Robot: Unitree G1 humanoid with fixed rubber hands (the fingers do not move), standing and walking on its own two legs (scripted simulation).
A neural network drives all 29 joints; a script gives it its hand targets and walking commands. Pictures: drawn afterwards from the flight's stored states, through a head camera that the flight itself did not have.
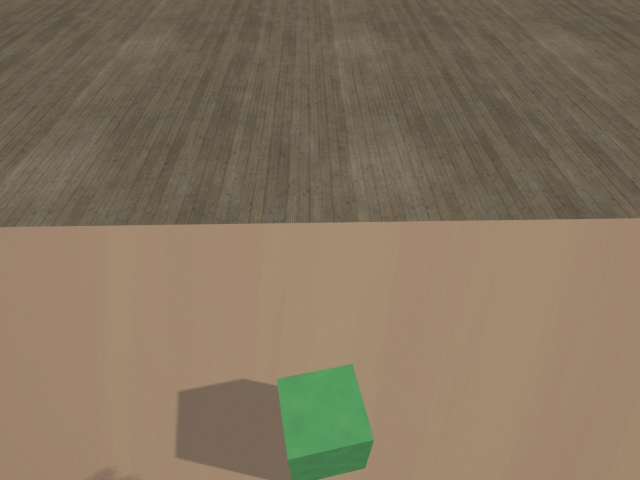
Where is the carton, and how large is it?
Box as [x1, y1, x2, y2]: [277, 364, 373, 479]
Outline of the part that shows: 352,364 277,379 287,457 292,479 318,479 363,468 365,466 373,438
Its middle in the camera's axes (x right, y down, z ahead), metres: +0.00 +0.51 +1.08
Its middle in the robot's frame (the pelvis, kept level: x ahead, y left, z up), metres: +0.44 +0.02 -0.66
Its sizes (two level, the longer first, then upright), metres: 0.210 0.200 0.250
